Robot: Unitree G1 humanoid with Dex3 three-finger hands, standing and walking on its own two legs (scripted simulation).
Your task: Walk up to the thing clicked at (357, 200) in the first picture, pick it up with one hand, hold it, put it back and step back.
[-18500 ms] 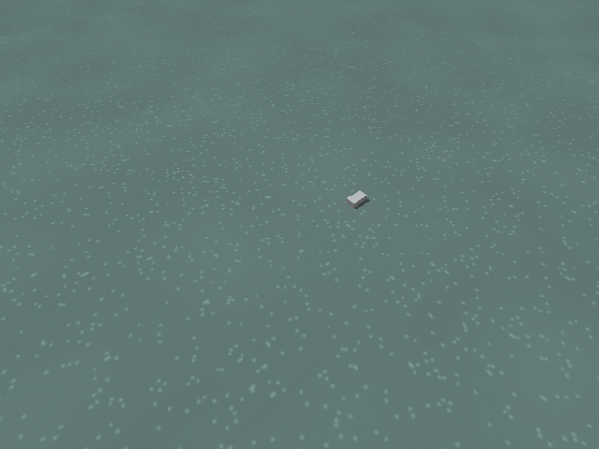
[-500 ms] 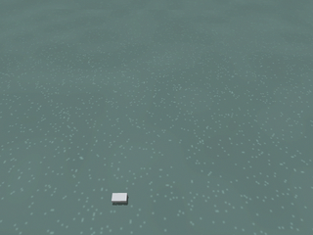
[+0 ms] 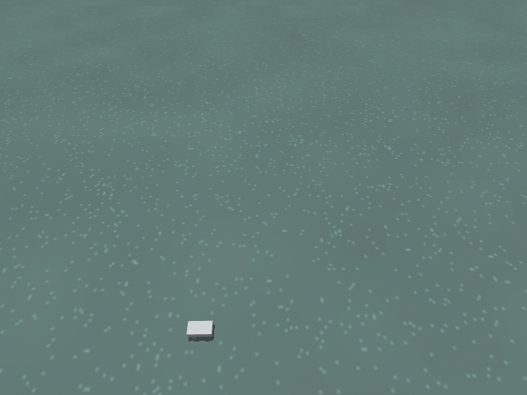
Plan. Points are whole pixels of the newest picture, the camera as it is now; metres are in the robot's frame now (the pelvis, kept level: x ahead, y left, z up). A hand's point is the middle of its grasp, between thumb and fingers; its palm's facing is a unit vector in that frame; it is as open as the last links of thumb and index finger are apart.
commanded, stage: walk up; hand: left
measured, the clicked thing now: (200, 328) +0.48 +0.25 -0.77
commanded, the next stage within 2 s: stand in 0.18 s
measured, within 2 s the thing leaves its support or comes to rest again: neither
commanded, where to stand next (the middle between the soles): +0.08 +0.00 m, yaw +0 degrees
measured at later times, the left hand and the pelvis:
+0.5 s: hand out of the picture +0.09 +0.25 -0.16, palm faces -0.03 -0.94 -0.33, open 7.4 cm; pelvis +0.02 +0.00 +0.00, yaw +0 degrees
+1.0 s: hand out of the picture +0.13 +0.24 -0.15, palm faces -0.03 -0.94 -0.34, open 7.4 cm; pelvis +0.04 -0.01 +0.00, yaw +0 degrees
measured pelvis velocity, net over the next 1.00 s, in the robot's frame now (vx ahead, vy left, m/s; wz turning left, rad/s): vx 0.04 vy -0.01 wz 0.00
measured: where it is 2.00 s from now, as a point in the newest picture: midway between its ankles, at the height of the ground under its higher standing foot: outside the picture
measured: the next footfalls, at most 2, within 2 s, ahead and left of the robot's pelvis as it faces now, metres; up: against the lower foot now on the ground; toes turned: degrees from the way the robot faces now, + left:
none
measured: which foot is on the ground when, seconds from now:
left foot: down 0.00-1.00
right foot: down 0.00-1.00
